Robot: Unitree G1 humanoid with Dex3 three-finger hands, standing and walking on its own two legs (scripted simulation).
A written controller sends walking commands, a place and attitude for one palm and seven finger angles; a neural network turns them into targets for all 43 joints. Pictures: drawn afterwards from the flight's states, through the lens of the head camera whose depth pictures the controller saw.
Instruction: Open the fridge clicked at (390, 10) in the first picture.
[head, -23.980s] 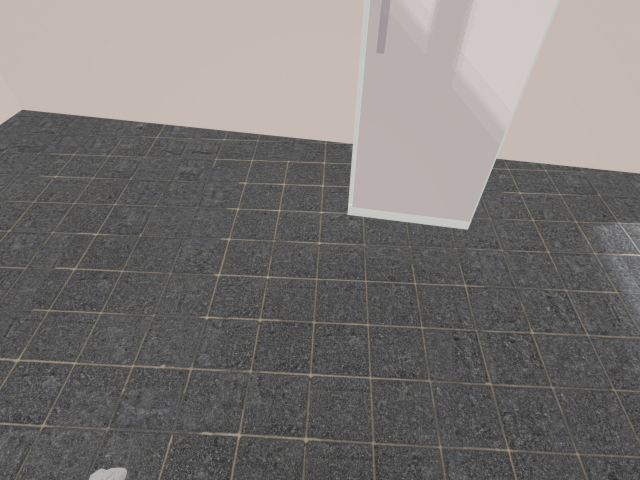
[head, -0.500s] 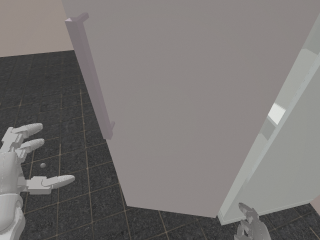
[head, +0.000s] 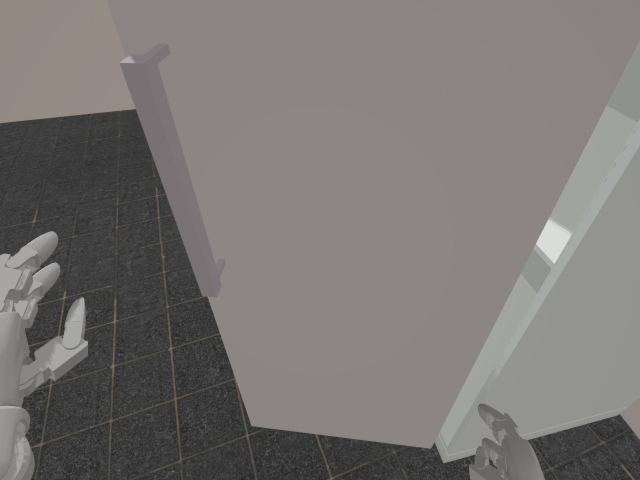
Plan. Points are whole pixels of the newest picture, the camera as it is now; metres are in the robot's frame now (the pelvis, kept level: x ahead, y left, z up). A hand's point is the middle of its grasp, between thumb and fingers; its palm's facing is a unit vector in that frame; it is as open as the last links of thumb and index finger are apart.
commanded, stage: draw the hand back to the body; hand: left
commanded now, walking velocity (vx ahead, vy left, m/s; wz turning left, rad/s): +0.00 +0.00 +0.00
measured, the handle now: (190, 192) +0.39 +0.23 +0.18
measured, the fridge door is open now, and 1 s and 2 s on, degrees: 70 70 70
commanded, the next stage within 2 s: step back with the hand held close in 0.32 s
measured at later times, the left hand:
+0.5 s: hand (71, 337) +0.18 +0.27 +0.16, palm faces +0.48 -0.80 -0.37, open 7.4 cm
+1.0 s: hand (8, 394) +0.13 +0.30 +0.15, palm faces +0.44 -0.76 -0.47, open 7.4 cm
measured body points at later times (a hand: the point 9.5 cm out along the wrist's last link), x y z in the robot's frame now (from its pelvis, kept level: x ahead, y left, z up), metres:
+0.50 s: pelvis -0.01 +0.00 +0.00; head -0.03 -0.01 +0.45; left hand +0.15 +0.31 +0.18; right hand +0.19 -0.22 -0.08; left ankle +0.01 +0.11 -0.74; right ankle -0.04 -0.12 -0.74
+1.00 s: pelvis -0.07 +0.03 -0.01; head -0.05 +0.04 +0.44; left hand +0.10 +0.34 +0.18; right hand +0.11 -0.21 -0.09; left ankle +0.01 +0.11 -0.74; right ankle -0.04 -0.12 -0.74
